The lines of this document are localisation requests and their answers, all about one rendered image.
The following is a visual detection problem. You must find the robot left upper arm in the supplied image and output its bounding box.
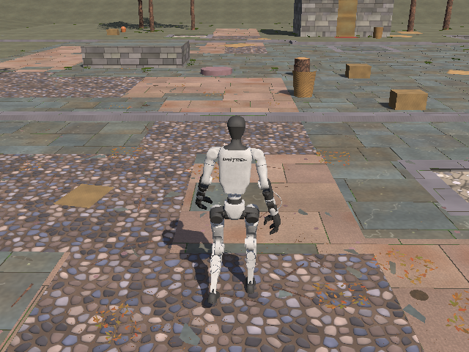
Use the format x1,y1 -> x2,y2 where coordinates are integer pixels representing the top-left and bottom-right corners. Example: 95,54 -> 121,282
201,147 -> 221,186

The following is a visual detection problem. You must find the robot left hand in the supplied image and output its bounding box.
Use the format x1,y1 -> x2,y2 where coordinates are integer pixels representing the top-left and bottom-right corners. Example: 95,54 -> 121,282
195,197 -> 213,210

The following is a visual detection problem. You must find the robot right upper arm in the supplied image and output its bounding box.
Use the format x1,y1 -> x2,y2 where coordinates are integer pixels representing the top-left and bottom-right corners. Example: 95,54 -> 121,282
251,148 -> 269,190

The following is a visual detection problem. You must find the robot right thigh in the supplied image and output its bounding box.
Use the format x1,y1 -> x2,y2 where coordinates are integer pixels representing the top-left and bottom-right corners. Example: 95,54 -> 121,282
244,204 -> 259,251

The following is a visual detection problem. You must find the robot right forearm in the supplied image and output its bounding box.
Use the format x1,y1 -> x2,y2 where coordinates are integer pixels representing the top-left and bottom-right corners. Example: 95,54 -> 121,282
262,179 -> 278,216

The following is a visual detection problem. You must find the robot right hand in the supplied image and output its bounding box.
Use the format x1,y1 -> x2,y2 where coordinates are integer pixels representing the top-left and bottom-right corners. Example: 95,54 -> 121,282
264,213 -> 281,235

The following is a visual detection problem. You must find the robot head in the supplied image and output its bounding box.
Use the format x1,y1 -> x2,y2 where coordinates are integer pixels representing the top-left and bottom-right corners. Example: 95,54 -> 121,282
224,115 -> 248,150

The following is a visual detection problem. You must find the robot left forearm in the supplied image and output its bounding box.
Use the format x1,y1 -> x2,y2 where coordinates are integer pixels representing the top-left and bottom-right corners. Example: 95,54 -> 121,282
196,174 -> 208,199

